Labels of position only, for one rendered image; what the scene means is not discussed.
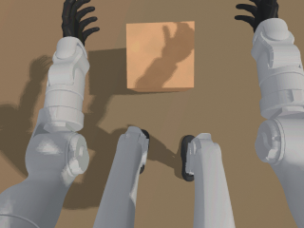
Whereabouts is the right robot thigh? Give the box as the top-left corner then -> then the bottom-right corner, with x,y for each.
186,139 -> 236,228

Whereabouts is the robot right hand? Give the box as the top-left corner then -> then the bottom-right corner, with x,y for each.
235,0 -> 279,33

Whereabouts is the left robot upper arm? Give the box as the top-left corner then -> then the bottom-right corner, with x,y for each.
0,132 -> 89,228

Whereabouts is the carton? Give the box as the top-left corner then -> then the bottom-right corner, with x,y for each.
126,21 -> 195,92

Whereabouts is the right robot forearm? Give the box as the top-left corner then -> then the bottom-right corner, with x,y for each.
251,18 -> 304,119

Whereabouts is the robot left foot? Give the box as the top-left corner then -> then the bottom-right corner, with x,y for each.
140,129 -> 150,174

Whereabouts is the left robot forearm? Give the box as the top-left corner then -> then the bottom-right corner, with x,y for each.
25,36 -> 90,171

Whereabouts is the right robot upper arm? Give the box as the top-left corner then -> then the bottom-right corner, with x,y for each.
255,118 -> 304,228

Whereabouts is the robot left hand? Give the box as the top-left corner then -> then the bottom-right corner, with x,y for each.
61,0 -> 100,46

